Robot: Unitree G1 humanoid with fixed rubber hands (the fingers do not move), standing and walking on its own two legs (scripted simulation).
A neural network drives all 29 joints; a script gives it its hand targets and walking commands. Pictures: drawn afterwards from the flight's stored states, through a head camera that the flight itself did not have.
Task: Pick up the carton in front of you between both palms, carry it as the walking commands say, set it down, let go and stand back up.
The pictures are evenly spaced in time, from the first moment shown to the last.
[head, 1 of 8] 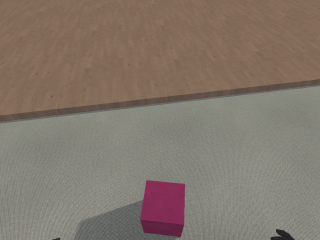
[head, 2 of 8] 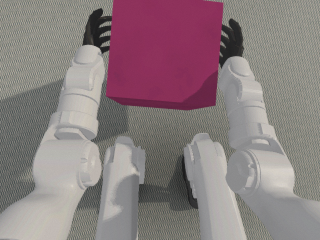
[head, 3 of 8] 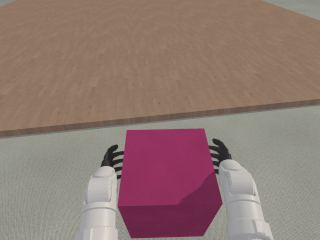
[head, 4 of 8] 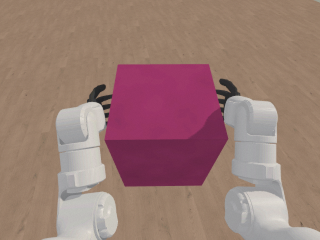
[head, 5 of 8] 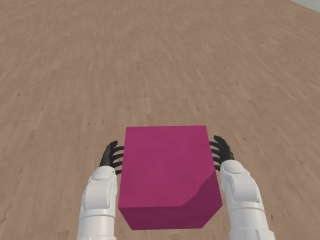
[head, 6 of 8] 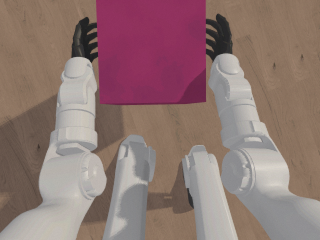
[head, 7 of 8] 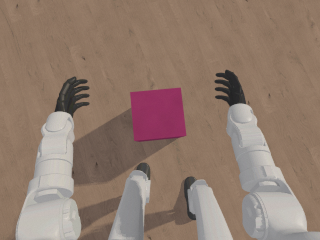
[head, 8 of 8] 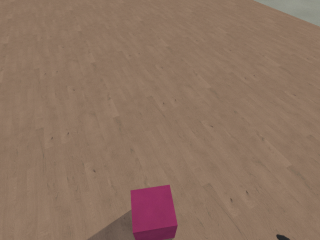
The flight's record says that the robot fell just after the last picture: no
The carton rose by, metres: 0.83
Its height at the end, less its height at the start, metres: +0.07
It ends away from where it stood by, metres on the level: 2.73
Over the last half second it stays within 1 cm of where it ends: yes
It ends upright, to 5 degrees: yes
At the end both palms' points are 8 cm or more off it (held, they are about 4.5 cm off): yes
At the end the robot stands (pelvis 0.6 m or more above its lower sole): yes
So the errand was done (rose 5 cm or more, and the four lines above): yes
